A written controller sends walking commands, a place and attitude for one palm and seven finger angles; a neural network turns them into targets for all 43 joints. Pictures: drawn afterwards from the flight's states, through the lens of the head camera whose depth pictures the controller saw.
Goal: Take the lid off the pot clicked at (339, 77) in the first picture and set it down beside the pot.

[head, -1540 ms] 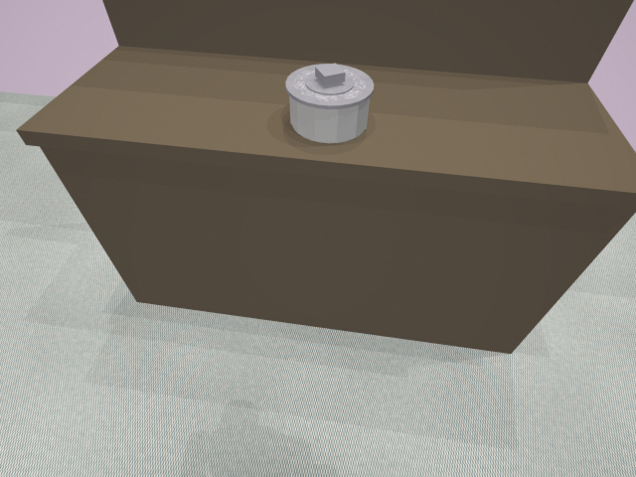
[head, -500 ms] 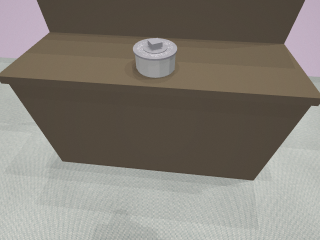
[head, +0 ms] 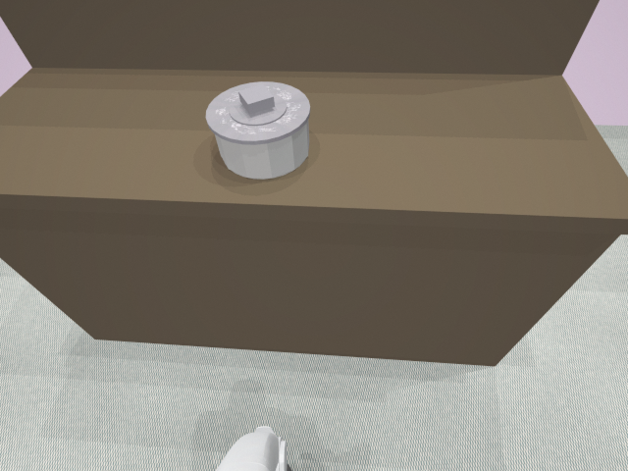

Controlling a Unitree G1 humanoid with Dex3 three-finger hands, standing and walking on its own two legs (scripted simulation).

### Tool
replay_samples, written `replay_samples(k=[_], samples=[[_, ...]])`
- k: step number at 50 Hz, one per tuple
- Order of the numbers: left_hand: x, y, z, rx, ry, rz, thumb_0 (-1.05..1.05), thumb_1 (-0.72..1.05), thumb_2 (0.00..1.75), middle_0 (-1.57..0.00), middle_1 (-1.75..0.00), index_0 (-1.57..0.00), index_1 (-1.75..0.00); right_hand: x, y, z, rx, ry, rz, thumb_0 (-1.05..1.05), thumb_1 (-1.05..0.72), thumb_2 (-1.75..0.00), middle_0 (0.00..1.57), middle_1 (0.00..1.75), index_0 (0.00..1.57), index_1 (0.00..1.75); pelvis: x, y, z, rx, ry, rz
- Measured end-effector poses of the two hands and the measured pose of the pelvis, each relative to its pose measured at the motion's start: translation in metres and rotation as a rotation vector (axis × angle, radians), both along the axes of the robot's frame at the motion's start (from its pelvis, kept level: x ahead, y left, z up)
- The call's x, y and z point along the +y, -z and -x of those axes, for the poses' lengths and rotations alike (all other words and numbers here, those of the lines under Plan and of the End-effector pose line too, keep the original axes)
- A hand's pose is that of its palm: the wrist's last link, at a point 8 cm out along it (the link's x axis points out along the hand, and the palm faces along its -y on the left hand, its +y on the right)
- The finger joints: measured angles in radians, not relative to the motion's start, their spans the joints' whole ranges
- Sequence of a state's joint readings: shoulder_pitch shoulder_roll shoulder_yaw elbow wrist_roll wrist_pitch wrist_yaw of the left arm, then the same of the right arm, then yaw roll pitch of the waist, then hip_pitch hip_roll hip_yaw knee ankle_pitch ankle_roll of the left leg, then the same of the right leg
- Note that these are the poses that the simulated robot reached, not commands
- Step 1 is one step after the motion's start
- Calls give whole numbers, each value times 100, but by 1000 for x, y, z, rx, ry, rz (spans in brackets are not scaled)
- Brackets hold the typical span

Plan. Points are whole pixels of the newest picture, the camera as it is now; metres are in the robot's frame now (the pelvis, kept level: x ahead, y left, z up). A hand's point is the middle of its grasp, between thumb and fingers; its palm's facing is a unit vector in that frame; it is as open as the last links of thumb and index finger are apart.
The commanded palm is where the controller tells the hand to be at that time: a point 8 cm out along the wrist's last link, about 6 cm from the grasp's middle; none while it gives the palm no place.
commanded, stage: take the last steps up to it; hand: left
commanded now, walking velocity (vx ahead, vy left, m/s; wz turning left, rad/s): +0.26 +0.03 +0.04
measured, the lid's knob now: (256, 99) +0.68 +0.16 +0.10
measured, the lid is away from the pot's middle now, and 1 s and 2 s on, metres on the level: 0.00 0.00 0.00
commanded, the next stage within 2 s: come to a stop and stand still in 0.22 s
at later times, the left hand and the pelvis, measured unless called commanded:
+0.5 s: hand (218, 397) +0.25 +0.19 -0.17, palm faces +0.05 -0.97 -0.22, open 7.3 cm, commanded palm none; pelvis +0.17 +0.00 +0.00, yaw +1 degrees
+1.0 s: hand (169, 444) +0.17 +0.25 -0.18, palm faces +0.11 -0.96 -0.27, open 7.4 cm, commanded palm none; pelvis +0.13 +0.04 -0.02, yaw +1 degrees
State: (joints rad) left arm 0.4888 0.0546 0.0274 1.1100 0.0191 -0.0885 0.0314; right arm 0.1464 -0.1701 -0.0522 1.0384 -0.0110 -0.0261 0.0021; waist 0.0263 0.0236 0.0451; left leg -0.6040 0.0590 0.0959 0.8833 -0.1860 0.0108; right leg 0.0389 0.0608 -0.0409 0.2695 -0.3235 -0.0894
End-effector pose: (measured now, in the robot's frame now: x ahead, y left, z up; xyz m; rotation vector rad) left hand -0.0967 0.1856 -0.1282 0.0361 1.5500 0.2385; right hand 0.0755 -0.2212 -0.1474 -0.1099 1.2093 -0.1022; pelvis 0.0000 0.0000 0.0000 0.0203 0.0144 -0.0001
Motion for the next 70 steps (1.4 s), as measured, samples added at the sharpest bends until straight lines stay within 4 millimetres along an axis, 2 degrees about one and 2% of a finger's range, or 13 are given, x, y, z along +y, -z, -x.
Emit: replay_samples(k=[5, 8, 12, 19, 23, 28, 32, 37, 44, 51, 57, 63, 70], samples=[[7, 12, -30, 39, -20, 11, 0, 90, 90, -20, -30, -21, -30, 21, -1, -87, -112, -50, -9, 0, -91, -90, 20, 30, 20, 30, 8, 11, -47, -17, 3, -3], [22, 26, -60, 52, -4, 15, 0, 90, 90, -20, -30, -21, -30, 29, 3, -119, -174, -37, 9, 0, -91, -90, 20, 30, 20, 30, 15, 23, -78, -28, 14, 16], [43, 32, -131, -43, 41, -13, 1, 90, 90, -20, -30, -20, -30, 27, 2, -114, -120, 0, 25, 0, -91, -90, 20, 30, 20, 30, 18, 19, -102, -43, 8, 2], [60, 15, -268, -300, 94, -57, 1, 92, 90, -20, -30, -20, -30, -1, -10, -88, 73, 28, 103, -2, -95, -90, 20, 30, 20, 30, 16, 3, -140, -25, -8, 0], [56, 10, -315, -343, 134, -76, 1, 93, 90, -20, -30, -20, -30, -6, -9, -82, 153, 39, 95, -1, -93, -90, 20, 30, 20, 30, 7, 2, -160, -27, -22, 7], [41, 15, -348, -352, 174, -97, 0, 92, 90, -20, -30, -20, -30, -14, 8, -89, 200, 77, 54, 0, -91, -90, 20, 30, 20, 30, -11, 12, -181, -27, -13, -7], [33, 16, -350, -332, 185, -97, 0, 91, 90, -20, -30, -20, -30, -19, 16, -104, 202, 81, 51, 0, -91, -90, 20, 30, 20, 30, -13, 15, -178, -22, -28, 8], [39, 17, -331, -322, 140, -97, 0, 90, 90, -20, -30, -21, -30, -19, 12, -124, 162, 38, 72, 0, -91, -90, 20, 30, 20, 30, -5, 13, -163, -22, -42, 9], [77, 33, -294, -334, 109, -103, 0, 90, 90, -21, -30, -21, -30, -3, -2, -143, -52, 4, 124, 0, -91, -90, 20, 30, 20, 30, 24, 25, -140, -46, -66, 19], [114, 15, -252, -324, 98, -146, 0, 90, 90, -20, -30, -20, -30, 23, -10, -143, -162, -29, 93, 0, -90, -90, 20, 30, 20, 30, 43, 18, -131, -76, -23, 18], [119, 3, -213, -262, 103, -167, 0, 90, 90, -20, -30, -20, -30, 29, -3, -123, -124, -54, 59, 0, -90, -90, 20, 30, 21, 30, 42, 15, -117, -42, -15, -7], [97, -1, -179, -179, 101, -146, 0, 90, 90, -20, -30, -20, -30, 17, 8, -83, 9, -10, 46, 0, -90, -90, 20, 30, 21, 30, 34, 10, -112, -27, -16, 6], [65, -3, -177, -141, 107, -67, 1, 90, 90, -20, -30, -20, -30, 14, -4, -50, 112, 47, 39, 0, -90, -90, 20, 30, 20, 30, 29, -3, -117, -9, 1, -7]])
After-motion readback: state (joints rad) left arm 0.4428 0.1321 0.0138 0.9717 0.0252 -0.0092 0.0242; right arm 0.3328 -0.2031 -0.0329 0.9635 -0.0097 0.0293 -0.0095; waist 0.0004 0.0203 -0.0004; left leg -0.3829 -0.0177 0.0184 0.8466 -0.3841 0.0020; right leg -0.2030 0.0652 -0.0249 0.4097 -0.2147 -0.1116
